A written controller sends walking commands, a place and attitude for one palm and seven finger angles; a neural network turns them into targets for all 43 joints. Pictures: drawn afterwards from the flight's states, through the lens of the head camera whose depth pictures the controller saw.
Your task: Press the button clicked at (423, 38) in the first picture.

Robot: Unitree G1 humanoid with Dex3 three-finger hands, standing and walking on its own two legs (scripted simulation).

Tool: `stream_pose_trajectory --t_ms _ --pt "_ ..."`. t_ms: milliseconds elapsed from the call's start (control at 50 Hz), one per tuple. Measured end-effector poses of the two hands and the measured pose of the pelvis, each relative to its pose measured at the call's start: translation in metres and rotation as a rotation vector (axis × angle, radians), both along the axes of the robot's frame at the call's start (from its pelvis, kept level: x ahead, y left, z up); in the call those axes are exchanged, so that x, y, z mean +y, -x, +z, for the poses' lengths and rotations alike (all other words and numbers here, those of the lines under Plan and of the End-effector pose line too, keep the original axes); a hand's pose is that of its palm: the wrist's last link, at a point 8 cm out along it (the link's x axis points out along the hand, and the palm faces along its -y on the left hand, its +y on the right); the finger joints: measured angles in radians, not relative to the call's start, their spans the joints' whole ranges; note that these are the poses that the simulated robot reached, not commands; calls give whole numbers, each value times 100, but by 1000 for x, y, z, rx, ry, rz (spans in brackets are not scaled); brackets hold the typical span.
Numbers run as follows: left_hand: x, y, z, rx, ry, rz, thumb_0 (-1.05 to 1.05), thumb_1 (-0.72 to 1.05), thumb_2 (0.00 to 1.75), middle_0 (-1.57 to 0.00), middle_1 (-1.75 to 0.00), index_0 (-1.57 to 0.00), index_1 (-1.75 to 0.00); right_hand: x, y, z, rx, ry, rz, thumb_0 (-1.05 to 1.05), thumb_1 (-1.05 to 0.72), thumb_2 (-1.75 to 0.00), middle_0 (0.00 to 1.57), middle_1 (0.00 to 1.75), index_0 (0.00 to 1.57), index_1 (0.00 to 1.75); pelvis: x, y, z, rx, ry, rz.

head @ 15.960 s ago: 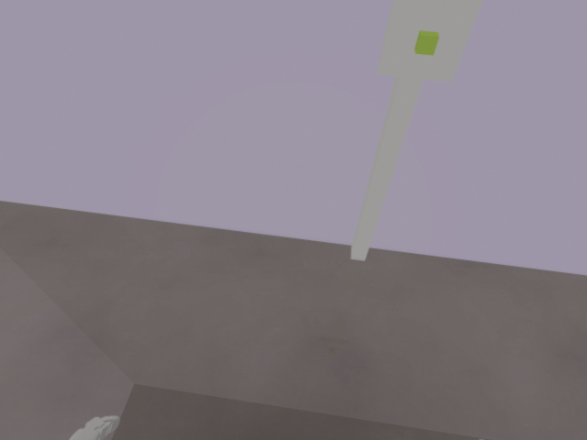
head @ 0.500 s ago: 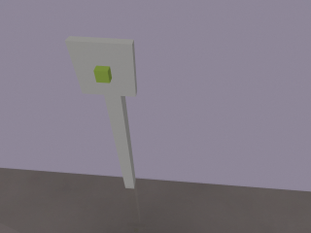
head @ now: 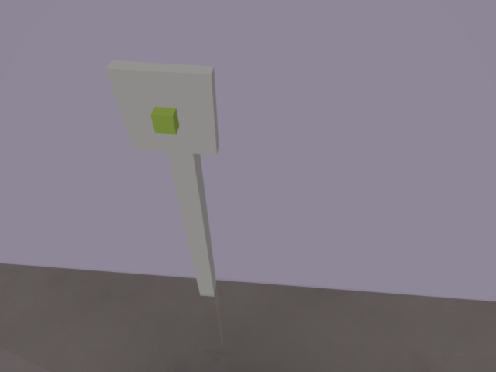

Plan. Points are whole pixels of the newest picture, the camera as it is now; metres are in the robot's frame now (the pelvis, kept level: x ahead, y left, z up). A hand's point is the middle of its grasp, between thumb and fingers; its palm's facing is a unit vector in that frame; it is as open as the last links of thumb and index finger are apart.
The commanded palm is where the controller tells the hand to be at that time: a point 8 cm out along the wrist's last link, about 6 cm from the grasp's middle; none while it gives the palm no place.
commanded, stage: look again from close up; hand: left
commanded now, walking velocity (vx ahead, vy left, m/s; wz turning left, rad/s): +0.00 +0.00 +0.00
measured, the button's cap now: (166, 119) +0.51 +0.19 +0.14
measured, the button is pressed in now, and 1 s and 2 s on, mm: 0 0 0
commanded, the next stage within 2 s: raise the hand and make a fist in 0.28 s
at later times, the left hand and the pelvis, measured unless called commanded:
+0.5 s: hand (108, 359) +0.16 +0.24 -0.08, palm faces +0.25 -0.94 -0.21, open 7.3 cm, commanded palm +0.11 +0.28 -0.06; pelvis +0.02 +0.01 +0.00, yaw +1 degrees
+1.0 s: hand (124, 330) +0.18 +0.19 +0.01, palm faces +0.02 -0.99 -0.10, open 4.1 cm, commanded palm +0.14 +0.26 +0.01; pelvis +0.00 -0.02 -0.07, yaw +2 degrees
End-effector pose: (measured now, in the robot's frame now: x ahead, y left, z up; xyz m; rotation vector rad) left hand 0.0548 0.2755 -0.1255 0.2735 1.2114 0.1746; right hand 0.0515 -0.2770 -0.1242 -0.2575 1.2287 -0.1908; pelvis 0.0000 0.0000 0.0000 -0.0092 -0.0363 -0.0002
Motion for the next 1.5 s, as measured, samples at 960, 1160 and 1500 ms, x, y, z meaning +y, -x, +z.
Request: stream_pose_trajectory --t_ms 960,1160,1500 --pt "-20 -84 140 -1294 118 -168 2 90 90 -77 -92 -76 -92 31 -163 4 -685 -29 210 2 -91 -90 20 30 20 30 -23 -4 -73 200 43 43" --pt "-30 -131 152 -1100 241 -207 2 90 90 -104 -121 -104 -122 24 -126 9 -645 -68 35 2 -91 -90 20 30 20 30 -27 -15 -50 180 7 2" --pt "-21 -130 196 -1241 197 -236 2 90 90 -129 -149 -129 -149 29 -127 35 -692 -22 92 2 -91 -90 20 30 20 30 -10 -13 -34 113 16 13"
